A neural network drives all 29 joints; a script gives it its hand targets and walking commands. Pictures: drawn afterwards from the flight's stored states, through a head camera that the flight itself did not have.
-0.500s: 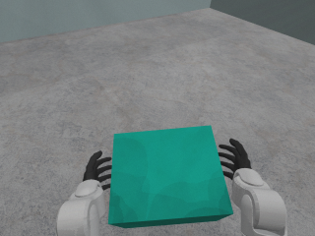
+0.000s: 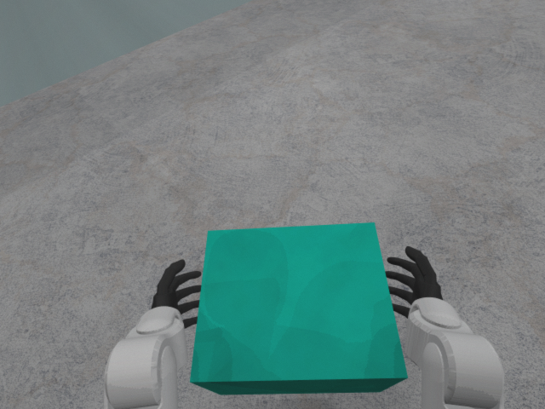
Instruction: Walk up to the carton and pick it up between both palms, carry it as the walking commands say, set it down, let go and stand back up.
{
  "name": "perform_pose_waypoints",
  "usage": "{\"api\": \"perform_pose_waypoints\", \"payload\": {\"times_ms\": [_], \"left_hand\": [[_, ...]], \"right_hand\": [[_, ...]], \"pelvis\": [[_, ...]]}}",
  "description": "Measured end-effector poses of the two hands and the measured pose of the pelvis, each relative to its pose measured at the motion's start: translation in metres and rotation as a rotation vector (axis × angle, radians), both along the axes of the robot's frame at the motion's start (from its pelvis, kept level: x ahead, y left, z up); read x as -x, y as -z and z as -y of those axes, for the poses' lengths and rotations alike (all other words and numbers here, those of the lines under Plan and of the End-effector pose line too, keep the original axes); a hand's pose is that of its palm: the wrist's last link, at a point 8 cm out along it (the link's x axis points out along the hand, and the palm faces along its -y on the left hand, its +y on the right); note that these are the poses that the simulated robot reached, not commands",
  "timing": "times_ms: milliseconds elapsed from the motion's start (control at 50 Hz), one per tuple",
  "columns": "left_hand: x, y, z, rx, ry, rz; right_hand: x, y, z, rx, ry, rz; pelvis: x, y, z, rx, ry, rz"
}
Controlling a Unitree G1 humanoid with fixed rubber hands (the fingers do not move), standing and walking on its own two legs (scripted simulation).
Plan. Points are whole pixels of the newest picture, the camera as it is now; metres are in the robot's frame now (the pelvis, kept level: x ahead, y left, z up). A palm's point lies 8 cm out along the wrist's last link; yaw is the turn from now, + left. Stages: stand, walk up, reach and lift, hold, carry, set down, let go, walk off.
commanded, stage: carry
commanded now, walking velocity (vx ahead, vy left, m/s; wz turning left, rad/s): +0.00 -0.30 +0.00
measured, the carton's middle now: (294, 312) +0.29 -0.02 -0.01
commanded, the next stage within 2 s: none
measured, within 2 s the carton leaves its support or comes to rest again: neither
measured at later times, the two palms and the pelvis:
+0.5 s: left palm (284, 311) +0.23 -0.01 +0.12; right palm out of the picture +0.25 -0.33 +0.14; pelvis -0.01 -0.18 +0.02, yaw +1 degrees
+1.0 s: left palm (428, 343) +0.20 -0.17 +0.07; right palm out of the picture +0.24 -0.49 +0.11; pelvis -0.03 -0.35 +0.00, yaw +2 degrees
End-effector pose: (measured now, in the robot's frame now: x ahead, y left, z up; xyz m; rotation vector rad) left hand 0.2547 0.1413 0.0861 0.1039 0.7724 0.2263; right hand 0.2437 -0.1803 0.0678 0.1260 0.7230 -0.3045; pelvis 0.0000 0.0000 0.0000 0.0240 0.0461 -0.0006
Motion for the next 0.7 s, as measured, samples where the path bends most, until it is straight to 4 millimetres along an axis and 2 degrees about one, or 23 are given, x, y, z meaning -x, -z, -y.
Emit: {"api": "perform_pose_waypoints", "payload": {"times_ms": [140, 200, 260, 340, 400, 480, 540, 600, 660, 700], "left_hand": [[0.014, 0.002, 0.027, 0.123, -0.096, 0.132], [0.024, 0.008, 0.036, 0.156, -0.133, 0.146], [0.038, 0.015, 0.051, 0.171, -0.15, 0.081], [0.046, 0.002, 0.075, 0.149, -0.139, 0.042], [0.037, -0.014, 0.097, 0.148, -0.124, 0.101], [0.023, -0.03, 0.139, 0.145, -0.094, 0.167], [0.018, -0.027, 0.178, 0.115, -0.071, 0.155], [0.015, -0.015, 0.222, 0.069, -0.045, 0.136], [0.017, -0.008, 0.257, 0.013, 0.001, 0.056], [0.019, -0.005, 0.272, 0.005, 0.008, 0.02]], "right_hand": [[-0.02, -0.041, 0.026, 0.125, -0.099, 0.131], [-0.023, -0.046, 0.033, 0.159, -0.143, 0.144], [-0.016, -0.042, 0.047, 0.17, -0.166, 0.08], [-0.002, -0.04, 0.073, 0.136, -0.157, 0.033], [-0.002, -0.055, 0.096, 0.14, -0.138, 0.09], [-0.004, -0.071, 0.139, 0.151, -0.1, 0.152], [-0.004, -0.062, 0.178, 0.132, -0.078, 0.139], [-0.002, -0.038, 0.223, 0.086, -0.055, 0.121], [0.011, -0.012, 0.258, 0.017, -0.007, 0.042], [0.019, -0.005, 0.272, 0.001, 0.001, 0.007]], "pelvis": [[0.008, 0.004, 0.057, 0.026, -0.041, -0.022], [0.007, 0.01, 0.076, 0.045, -0.051, -0.025], [0.007, 0.003, 0.093, 0.037, -0.052, -0.009], [0.01, -0.011, 0.113, 0.07, -0.05, 0.012], [0.014, -0.016, 0.134, 0.083, -0.033, 0.013], [0.015, -0.017, 0.17, 0.092, -0.023, -0.003], [0.011, -0.011, 0.203, 0.077, -0.004, -0.014], [0.007, 0.005, 0.237, 0.046, 0.007, -0.014], [0.011, 0.003, 0.257, 0.031, 0.005, -0.007], [0.016, -0.001, 0.269, 0.009, 0.003, -0.005]]}}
